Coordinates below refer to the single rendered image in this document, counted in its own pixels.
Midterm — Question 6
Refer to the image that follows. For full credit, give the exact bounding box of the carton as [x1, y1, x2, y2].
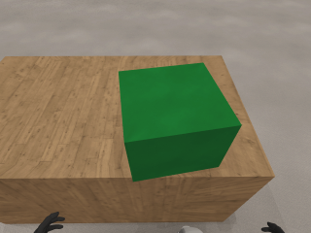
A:
[119, 62, 242, 182]

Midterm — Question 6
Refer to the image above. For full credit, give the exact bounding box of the left robot hand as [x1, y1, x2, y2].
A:
[34, 212, 65, 233]

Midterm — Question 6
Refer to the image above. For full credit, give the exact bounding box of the pedestal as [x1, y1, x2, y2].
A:
[0, 55, 275, 224]

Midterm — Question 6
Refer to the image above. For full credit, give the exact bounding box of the right robot hand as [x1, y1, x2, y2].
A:
[261, 221, 285, 233]

